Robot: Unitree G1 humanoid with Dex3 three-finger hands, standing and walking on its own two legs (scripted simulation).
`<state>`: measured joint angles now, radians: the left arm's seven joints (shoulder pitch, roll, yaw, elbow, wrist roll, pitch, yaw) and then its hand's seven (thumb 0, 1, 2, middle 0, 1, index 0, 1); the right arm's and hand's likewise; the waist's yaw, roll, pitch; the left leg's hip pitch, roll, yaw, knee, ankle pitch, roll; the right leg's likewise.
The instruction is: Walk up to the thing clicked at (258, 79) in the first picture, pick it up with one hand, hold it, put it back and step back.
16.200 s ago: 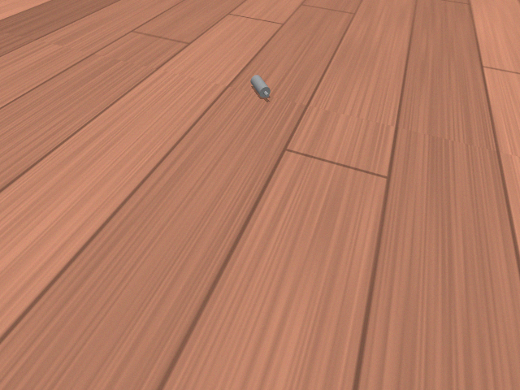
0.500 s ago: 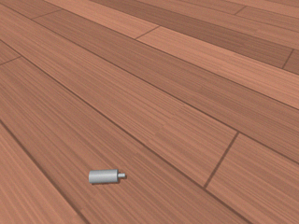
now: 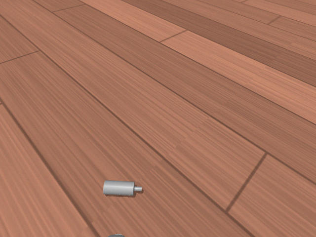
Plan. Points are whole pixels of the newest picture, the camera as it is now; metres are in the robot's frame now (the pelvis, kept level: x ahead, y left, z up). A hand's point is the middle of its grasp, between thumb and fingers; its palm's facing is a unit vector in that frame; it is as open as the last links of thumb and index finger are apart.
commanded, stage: walk up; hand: left
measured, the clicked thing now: (123, 188) +0.53 +0.19 -0.73
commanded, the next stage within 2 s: none
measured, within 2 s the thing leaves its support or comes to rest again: neither
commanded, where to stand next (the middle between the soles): +0.14 -0.02 m, yaw +0 degrees
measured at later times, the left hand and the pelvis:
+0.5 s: hand (62, 216) +0.21 +0.29 -0.17, palm faces -0.09 -0.93 -0.36, open 7.4 cm; pelvis +0.12 +0.01 -0.02, yaw -2 degrees
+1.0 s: hand (78, 204) +0.25 +0.25 -0.17, palm faces -0.01 -0.94 -0.33, open 7.4 cm; pelvis +0.12 -0.02 -0.02, yaw -1 degrees
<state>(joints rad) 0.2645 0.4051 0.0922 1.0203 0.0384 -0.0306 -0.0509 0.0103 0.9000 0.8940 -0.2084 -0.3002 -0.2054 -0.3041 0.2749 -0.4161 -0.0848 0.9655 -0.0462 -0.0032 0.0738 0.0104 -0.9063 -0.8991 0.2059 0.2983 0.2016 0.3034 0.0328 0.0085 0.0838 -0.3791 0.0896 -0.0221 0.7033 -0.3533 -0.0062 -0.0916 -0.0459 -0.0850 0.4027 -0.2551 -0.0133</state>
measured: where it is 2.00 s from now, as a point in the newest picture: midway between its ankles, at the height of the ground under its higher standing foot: outside the picture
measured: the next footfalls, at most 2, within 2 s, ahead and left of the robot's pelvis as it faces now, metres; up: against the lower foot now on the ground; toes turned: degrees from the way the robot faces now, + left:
left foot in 0.06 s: +0.12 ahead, +0.16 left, +0.00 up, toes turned +2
right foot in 0.50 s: +0.20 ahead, -0.12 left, +0.00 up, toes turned -2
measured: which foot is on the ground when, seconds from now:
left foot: up 0.00-0.04, down 0.06-0.52, up 0.54-0.80, down 0.82-1.00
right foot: down 0.00-0.06, up 0.08-0.48, down 0.50-0.86, up 0.88-1.00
